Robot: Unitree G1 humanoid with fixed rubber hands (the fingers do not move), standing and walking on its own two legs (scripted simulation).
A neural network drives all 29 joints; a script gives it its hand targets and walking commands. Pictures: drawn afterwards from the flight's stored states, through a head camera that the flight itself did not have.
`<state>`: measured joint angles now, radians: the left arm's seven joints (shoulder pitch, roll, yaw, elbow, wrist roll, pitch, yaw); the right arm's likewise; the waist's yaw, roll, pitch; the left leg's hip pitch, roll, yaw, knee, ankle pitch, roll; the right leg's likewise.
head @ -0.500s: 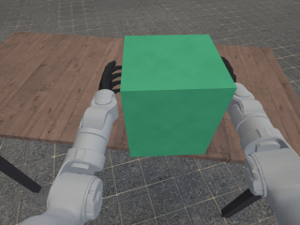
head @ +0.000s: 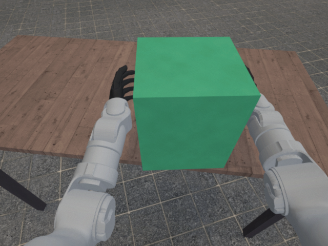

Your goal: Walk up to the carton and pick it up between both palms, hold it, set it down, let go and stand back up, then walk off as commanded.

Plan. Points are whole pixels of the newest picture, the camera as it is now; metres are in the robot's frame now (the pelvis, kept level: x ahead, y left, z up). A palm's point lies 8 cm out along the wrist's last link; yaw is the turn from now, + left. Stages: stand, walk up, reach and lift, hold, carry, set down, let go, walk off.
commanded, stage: reach and lift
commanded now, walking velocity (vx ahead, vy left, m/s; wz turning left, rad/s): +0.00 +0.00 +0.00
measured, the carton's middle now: (183, 107) +0.42 -0.01 +0.13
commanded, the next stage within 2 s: none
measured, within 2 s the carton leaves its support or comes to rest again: leaves its support in 0.84 s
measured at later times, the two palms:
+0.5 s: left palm (117, 103) +0.41 +0.15 +0.15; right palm (245, 98) +0.44 -0.16 +0.15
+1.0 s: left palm (115, 101) +0.40 +0.15 +0.16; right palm (246, 97) +0.44 -0.15 +0.16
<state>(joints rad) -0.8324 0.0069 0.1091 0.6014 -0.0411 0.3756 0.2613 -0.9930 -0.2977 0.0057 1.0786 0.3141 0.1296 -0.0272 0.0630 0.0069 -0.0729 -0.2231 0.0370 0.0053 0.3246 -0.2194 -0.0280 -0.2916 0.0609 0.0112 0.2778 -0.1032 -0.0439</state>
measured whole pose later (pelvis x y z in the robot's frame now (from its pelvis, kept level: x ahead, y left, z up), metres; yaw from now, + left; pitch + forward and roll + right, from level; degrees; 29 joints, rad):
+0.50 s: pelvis +0.00 +0.00 +0.00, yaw +0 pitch +6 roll -1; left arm -0.82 -0.11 0.35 0.61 0.23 0.32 0.16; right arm -0.98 -0.18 -0.29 1.10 0.00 0.06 0.02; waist 0.05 -0.01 -0.08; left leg -0.21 0.04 0.01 0.32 -0.22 -0.02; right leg -0.28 0.06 0.01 0.28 -0.10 -0.04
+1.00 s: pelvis -0.01 +0.00 +0.00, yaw +0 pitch +6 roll +0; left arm -0.82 -0.12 0.36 0.61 0.23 0.26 0.16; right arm -0.97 -0.16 -0.36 1.14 -0.06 -0.06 0.03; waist 0.05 -0.02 -0.09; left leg -0.21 0.04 0.01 0.32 -0.21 -0.03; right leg -0.28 0.06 0.01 0.28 -0.09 -0.04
